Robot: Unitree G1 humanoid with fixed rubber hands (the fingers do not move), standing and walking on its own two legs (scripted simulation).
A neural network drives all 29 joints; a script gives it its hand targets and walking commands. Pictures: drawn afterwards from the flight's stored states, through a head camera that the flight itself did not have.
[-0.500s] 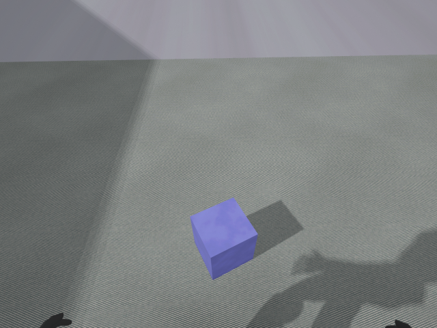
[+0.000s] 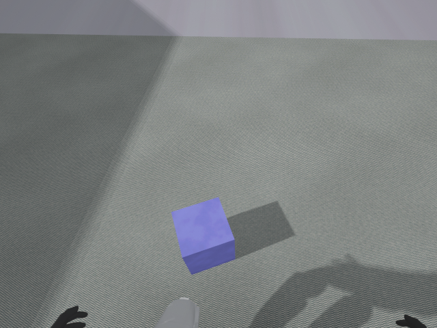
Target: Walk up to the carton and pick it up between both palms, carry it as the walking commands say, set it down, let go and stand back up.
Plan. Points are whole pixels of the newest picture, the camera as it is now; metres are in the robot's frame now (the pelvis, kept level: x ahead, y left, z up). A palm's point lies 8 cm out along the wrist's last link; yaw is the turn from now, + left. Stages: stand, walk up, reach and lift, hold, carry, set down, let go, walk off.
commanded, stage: walk up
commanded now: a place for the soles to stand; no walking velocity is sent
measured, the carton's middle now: (204, 236) +0.53 +0.12 -0.64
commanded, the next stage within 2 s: none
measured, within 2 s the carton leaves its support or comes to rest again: neither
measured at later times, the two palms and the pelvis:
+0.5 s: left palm (87, 311) +0.17 +0.28 -0.09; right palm out of the picture +0.13 -0.36 -0.10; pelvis +0.06 -0.03 -0.02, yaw +1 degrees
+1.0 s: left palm (81, 321) +0.15 +0.27 -0.06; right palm (432, 305) +0.18 -0.38 -0.11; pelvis +0.08 -0.06 -0.01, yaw +6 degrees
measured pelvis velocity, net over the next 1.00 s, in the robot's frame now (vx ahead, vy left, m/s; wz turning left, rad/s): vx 0.08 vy -0.06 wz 0.11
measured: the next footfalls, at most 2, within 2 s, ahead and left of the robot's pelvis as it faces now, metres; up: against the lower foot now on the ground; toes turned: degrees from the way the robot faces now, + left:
left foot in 0.40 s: +0.19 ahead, +0.07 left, +0.00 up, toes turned +3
right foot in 0.68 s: +0.13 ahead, -0.16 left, +0.00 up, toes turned +0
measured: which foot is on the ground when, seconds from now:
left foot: up 0.00-0.38, down 0.40-0.68, up 0.70-1.00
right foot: down 0.00-0.42, up 0.44-0.66, down 0.68-1.00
